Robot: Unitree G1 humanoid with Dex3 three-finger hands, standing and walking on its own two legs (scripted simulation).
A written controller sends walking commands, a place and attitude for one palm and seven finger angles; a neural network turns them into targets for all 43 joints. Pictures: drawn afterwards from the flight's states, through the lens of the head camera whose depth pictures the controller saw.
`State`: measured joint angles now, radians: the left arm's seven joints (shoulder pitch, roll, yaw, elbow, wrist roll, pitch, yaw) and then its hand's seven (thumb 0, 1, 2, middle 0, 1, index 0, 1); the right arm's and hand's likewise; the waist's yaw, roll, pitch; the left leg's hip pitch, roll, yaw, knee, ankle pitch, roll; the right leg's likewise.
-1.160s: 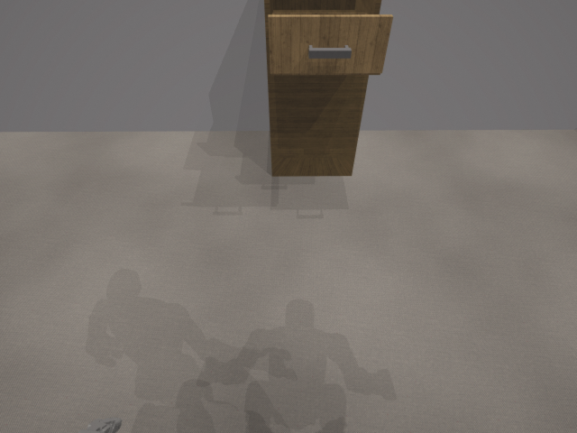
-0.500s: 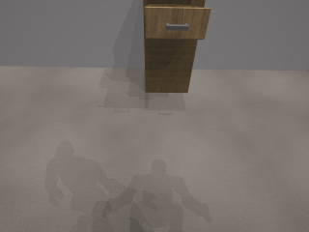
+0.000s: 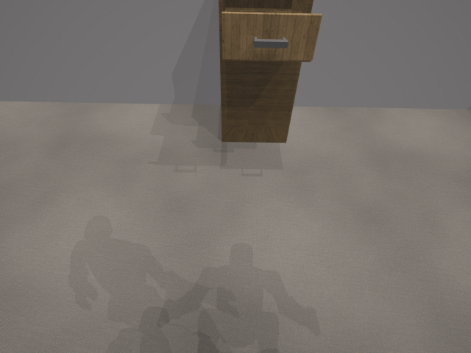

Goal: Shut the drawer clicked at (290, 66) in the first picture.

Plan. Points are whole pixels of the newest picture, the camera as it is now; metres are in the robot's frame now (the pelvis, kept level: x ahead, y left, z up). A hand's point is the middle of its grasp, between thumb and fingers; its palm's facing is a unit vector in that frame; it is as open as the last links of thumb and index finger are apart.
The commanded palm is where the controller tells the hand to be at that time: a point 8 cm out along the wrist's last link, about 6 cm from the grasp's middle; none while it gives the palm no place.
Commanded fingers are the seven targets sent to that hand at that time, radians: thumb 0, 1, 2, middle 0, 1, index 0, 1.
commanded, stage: look at it before walking up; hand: left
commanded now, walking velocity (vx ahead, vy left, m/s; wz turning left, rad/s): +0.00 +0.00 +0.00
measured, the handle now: (270, 41) +1.23 -0.07 +0.02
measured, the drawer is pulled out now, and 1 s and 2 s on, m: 0.29 0.29 0.29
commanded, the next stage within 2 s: walk to a spot facing it in 0.28 s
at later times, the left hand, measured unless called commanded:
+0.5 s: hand out of the picture +0.07 +0.24 -0.16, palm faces -0.03 -0.95 -0.32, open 7.4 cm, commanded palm none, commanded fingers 0.00 0.90 0.90 -0.20 -0.30 -0.20 -0.30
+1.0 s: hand out of the picture +0.13 +0.11 -0.16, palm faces -0.19 -0.96 -0.19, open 7.4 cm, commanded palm none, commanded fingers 0.00 0.90 0.90 -0.20 -0.30 -0.20 -0.30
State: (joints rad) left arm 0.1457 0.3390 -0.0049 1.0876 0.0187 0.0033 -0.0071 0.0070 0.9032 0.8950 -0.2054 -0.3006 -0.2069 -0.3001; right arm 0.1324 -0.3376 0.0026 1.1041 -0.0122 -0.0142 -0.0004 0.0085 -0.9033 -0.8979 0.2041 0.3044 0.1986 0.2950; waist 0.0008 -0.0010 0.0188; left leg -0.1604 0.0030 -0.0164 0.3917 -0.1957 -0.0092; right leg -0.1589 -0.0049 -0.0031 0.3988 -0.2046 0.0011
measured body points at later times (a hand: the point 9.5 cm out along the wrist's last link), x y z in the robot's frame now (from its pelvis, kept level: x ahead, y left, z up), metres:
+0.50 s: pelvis +0.02 +0.00 +0.00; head +0.01 +0.00 +0.45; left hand +0.08 +0.29 -0.14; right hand +0.09 -0.29 -0.14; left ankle +0.01 +0.13 -0.74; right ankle +0.01 -0.12 -0.74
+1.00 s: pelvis +0.13 -0.07 +0.00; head +0.15 -0.09 +0.45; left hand +0.14 +0.16 -0.15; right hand +0.14 -0.33 -0.15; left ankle +0.21 +0.07 -0.65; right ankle +0.06 -0.12 -0.74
